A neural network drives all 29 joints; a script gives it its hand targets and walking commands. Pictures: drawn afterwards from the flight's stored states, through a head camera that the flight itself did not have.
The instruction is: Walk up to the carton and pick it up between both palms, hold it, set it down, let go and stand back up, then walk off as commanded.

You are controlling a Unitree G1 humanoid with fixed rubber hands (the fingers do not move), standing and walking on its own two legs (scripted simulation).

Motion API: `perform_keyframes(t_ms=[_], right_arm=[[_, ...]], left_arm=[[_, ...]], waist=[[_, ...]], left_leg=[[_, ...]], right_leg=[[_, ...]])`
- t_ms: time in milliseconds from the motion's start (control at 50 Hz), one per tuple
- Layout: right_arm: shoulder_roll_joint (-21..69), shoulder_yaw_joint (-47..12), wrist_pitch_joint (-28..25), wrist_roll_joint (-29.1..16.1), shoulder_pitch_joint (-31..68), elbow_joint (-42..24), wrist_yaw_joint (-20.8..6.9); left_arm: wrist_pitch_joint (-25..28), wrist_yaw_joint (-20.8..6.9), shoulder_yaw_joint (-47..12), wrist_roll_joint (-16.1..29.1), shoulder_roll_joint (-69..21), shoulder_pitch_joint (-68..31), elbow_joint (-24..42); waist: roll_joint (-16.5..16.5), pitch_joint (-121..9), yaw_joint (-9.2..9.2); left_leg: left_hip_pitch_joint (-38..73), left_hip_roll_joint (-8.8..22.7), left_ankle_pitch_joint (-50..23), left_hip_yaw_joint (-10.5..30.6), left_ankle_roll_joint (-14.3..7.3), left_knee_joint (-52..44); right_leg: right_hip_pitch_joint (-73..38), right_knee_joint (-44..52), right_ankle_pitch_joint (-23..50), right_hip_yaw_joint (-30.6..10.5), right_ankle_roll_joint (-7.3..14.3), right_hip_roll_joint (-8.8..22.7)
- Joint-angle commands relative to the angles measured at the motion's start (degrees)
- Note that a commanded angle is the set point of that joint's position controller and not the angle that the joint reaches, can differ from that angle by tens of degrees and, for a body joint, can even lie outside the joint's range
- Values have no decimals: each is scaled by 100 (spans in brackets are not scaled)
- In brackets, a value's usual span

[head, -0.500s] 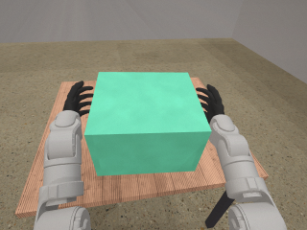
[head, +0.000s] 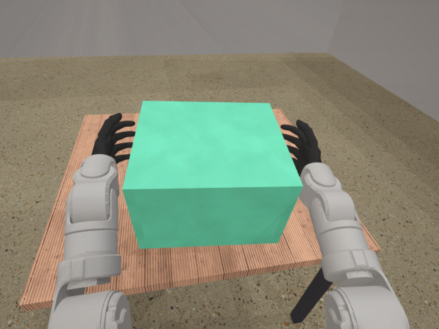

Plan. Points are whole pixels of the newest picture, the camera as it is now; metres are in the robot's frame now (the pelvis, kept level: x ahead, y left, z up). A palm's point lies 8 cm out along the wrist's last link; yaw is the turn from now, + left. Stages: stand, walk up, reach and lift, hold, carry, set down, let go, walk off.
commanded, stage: hold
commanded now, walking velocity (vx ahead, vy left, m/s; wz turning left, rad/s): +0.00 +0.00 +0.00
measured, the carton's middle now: (209, 170) +0.39 +0.00 +0.12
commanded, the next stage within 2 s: set down in 1.86 s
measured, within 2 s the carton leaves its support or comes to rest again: neither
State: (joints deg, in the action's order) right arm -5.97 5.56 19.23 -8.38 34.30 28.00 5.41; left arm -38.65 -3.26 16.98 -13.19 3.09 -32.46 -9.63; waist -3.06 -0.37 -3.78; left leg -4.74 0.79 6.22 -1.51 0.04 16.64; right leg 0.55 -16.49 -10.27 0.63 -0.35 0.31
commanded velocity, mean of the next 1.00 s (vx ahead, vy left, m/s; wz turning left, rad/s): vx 0.00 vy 0.00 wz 0.00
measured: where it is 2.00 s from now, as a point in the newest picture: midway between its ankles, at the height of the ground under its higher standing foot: outside the picture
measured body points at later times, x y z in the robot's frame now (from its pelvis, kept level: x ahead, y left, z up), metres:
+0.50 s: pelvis +0.00 +0.00 +0.00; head -0.04 +0.02 +0.45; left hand +0.37 +0.19 +0.17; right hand +0.37 -0.17 +0.17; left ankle +0.04 +0.12 -0.75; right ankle -0.01 -0.12 -0.75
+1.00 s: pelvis +0.00 +0.00 +0.00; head -0.04 +0.02 +0.45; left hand +0.38 +0.19 +0.18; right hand +0.37 -0.18 +0.17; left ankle +0.04 +0.12 -0.75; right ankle -0.01 -0.12 -0.75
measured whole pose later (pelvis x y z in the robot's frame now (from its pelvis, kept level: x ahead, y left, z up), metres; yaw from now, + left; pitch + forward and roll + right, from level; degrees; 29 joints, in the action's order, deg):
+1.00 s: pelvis +0.00 +0.00 +0.00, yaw +0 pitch -5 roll +0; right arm -5.9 5.4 20.2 -8.6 34.1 27.1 5.7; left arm -39.1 -3.0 17.0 -12.4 3.3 -32.2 -9.5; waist -2.5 -1.1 -3.6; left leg -5.6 0.7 6.4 -1.5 -0.1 17.1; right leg 1.4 -16.6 -10.2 0.8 -0.5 0.4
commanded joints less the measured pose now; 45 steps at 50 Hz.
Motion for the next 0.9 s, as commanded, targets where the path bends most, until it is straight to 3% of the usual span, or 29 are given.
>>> perform_keyframes(t_ms=[0,40,80,100,140,160,180,220,240,260,300,320,340,360,380,460,500,520,540,580,600,620,640,680,700,760,820,860,880], right_arm=[[2754,-2323,-394,-577,4221,-2046,-565],[2697,-2245,-464,-609,4486,-1972,-626],[2834,-2446,-449,-684,4324,-2023,-649],[2630,-2322,-451,-684,4459,-2310,-665],[2641,-2299,-428,-633,4385,-2225,-683],[2676,-2329,-375,-576,4288,-2109,-648],[2816,-2372,-391,-605,3950,-2302,-581],[2578,-2283,-285,-702,3950,-1976,-607],[2718,-2213,-274,-630,4027,-1898,-600],[2668,-2144,-321,-515,4422,-1774,-630],[2785,-2338,-397,-592,4235,-2462,-567],[2912,-2489,-421,-665,4421,-2710,-559],[2764,-2447,-389,-651,4488,-2523,-579],[2580,-2281,-316,-606,4539,-2150,-611],[2455,-2189,-312,-604,4582,-2107,-644],[2716,-1978,-231,-461,3988,-1616,-609],[2774,-2133,-262,-459,4456,-1919,-578],[2724,-2014,-276,-493,4225,-1763,-608],[2840,-2228,-300,-618,4131,-2063,-589],[2654,-2006,-318,-515,4359,-1854,-623],[2688,-2253,-281,-571,4067,-1810,-622],[2644,-2088,-331,-572,4350,-1930,-627],[2738,-2224,-342,-527,4448,-2019,-623],[2629,-2106,-384,-583,4362,-2048,-656],[2685,-2185,-342,-546,4453,-2119,-639],[2693,-2225,-386,-610,4103,-1913,-647],[2623,-2064,-378,-445,4544,-1837,-702],[2756,-2122,-382,-406,4565,-1934,-656],[2779,-2140,-406,-527,4439,-2061,-623]], left_arm=[[340,-825,-2392,765,-2525,-3226,923],[387,-727,-2698,846,-2579,-3691,1307],[374,-661,-2603,789,-2688,-3367,1157],[350,-652,-2690,927,-2751,-3363,1283],[357,-649,-2608,858,-2575,-3215,1130],[350,-683,-2715,934,-2612,-3299,1012],[373,-718,-2853,987,-2605,-3304,1544],[297,-690,-2643,825,-2491,-3362,1389],[303,-716,-2533,725,-2453,-3329,1181],[282,-738,-2365,651,-2456,-3514,818],[393,-784,-2651,989,-2453,-3424,1316],[425,-753,-2736,1042,-2538,-3463,1622],[402,-697,-2834,1064,-2607,-3737,1628],[310,-681,-2697,914,-2558,-3578,1097],[289,-672,-2670,872,-2570,-3625,1023],[242,-825,-2353,640,-2461,-3256,816],[323,-782,-2492,872,-2533,-3768,1014],[299,-802,-2446,794,-2440,-3502,906],[263,-838,-2415,709,-2540,-3134,978],[338,-774,-2530,815,-2570,-3786,1262],[357,-788,-2489,772,-2491,-3422,1174],[328,-749,-2632,885,-2615,-3514,1099],[301,-736,-2468,811,-2508,-3501,1025],[390,-708,-2725,982,-2595,-3679,1434],[372,-718,-2699,1012,-2488,-3763,1226],[389,-635,-2579,819,-2493,-3374,1209],[353,-726,-2475,773,-2497,-3596,750],[347,-738,-2537,901,-2655,-3410,499],[378,-754,-2571,892,-2612,-3411,767]], waist=[[204,-2234,42],[680,-2515,-7],[491,-2350,188],[463,-2404,36],[278,-2211,95],[199,-2101,-14],[267,-2388,-95],[538,-1945,8],[372,-1893,-8],[264,-1793,137],[47,-2267,-51],[234,-2816,36],[423,-2829,-18],[516,-2381,-1],[517,-2254,-24],[224,-1869,-34],[281,-2236,-40],[419,-1861,-82],[351,-1993,66],[517,-2092,-56],[343,-2009,35],[523,-2221,-49],[293,-2182,88],[592,-2520,-55],[406,-2323,-37],[574,-2189,72],[375,-2087,82],[85,-1978,-65],[311,-2294,-62]], left_leg=[[1499,-253,-1389,-150,-59,127],[1622,-196,-1407,-87,109,173],[1768,-191,-1521,-50,73,228],[1782,-123,-1382,-1,64,151],[1676,-137,-1428,-55,22,151],[1544,-195,-1349,-61,37,164],[1704,-203,-1511,-77,63,186],[1559,-229,-1364,-71,83,131],[1444,-237,-1075,-83,2,87],[1149,-227,-708,-176,-59,-30],[1398,-270,-1018,-152,-78,99],[1689,-230,-1647,-155,-12,242],[1761,-215,-1649,-80,75,296],[1634,-188,-1502,-16,76,261],[1559,-112,-1248,13,80,202],[1328,-229,-870,-128,-61,20],[1313,-265,-771,-115,-46,34],[1257,-275,-868,-146,2,63],[1389,-273,-1229,-162,-30,90],[1372,-192,-1075,-105,38,71],[1455,-191,-1149,-60,26,105],[1548,-223,-1123,-29,71,107],[1503,-191,-1013,-100,-8,99],[1695,-188,-1373,-24,114,174],[1533,-223,-1102,-24,50,155],[1652,-195,-1405,-54,77,185],[1268,-159,-678,-113,-34,-14],[1355,-215,-850,-120,-40,76],[1486,-249,-1061,-112,-30,135]], right_leg=[[75,215,1764,297,-249,-232],[392,193,1372,326,-146,-287],[529,253,1397,329,-137,-311],[610,297,1162,360,-109,-339],[571,276,1360,356,-107,-321],[508,301,1398,299,-187,-310],[329,257,1633,312,-182,-318],[426,293,1367,271,-157,-274],[384,300,1284,271,-184,-171],[452,330,918,260,-139,-203],[183,246,1483,272,-276,-202],[46,133,1927,302,-247,-251],[288,130,1686,344,-202,-288],[572,163,1412,345,-134,-317],[675,221,941,370,-97,-310],[269,296,1162,251,-193,-173],[248,263,1135,290,-232,-186],[387,264,1269,275,-226,-165],[194,238,1563,280,-229,-218],[405,216,1235,350,-169,-244],[258,229,1288,348,-162,-235],[524,244,1237,351,-178,-247],[480,269,1135,344,-157,-255],[519,220,1242,369,-97,-265],[493,277,1092,327,-157,-234],[529,272,1336,322,-123,-245],[498,305,760,294,-108,-220],[539,311,1060,354,-193,-236],[427,283,1303,292,-177,-232]])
